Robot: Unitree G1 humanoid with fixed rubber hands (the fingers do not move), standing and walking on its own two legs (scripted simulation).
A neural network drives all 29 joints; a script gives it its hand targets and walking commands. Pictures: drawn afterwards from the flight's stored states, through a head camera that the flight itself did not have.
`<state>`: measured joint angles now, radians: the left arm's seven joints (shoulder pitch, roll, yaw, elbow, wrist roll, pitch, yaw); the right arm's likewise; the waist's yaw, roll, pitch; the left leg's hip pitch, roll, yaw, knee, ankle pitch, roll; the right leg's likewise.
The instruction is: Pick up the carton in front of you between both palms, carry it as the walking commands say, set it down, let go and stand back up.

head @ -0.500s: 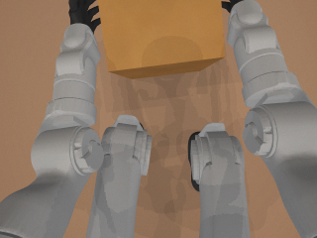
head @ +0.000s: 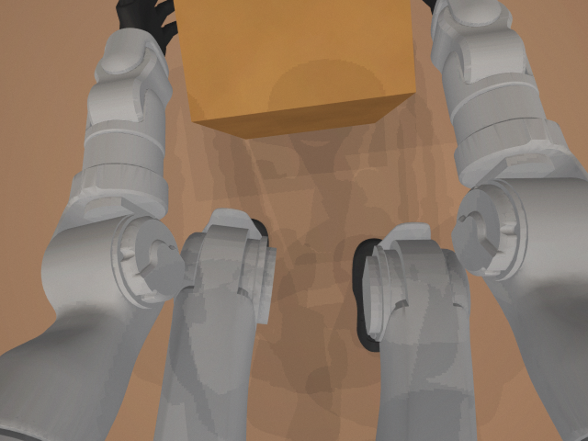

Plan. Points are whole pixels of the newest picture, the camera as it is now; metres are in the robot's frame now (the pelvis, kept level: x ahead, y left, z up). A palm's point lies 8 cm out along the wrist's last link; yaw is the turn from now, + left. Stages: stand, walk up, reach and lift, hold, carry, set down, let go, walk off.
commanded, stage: set down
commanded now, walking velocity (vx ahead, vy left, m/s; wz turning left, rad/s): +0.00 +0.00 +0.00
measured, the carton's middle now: (297, 40) +0.52 +0.04 -0.24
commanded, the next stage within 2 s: let go in 1.38 s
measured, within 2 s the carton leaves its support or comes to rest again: rests again in 0.10 s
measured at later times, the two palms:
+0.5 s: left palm (104, 22) +0.51 +0.23 -0.14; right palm out of the picture +0.57 -0.14 -0.14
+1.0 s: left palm out of the picture +0.51 +0.23 +0.02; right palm out of the picture +0.57 -0.16 +0.02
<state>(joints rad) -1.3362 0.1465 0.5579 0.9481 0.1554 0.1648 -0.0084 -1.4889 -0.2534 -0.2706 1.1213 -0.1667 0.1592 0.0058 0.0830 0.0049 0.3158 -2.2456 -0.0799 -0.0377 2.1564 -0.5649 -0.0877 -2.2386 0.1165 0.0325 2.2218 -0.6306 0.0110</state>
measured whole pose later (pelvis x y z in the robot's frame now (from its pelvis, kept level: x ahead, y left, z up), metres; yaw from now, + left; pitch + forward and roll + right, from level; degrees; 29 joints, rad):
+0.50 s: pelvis +0.00 +0.01 +0.00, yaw +1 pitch +36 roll +2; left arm -1.31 0.29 0.22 0.95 -0.23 0.06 0.15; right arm -1.46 -0.45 0.03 1.04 0.20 0.11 -0.08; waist 0.08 0.01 0.33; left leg -2.25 -0.04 0.01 2.15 -0.54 -0.03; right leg -2.23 0.06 0.03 2.22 -0.63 0.01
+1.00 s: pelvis +0.01 +0.01 +0.13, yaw +0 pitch +47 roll +1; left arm -1.13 0.21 0.32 0.77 -0.11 0.17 0.13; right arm -1.31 -0.40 -0.14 0.96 0.05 0.19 -0.02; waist 0.10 -0.01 0.00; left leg -2.05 -0.04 -0.02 1.69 -0.46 -0.03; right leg -2.03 0.06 0.03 1.74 -0.53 0.01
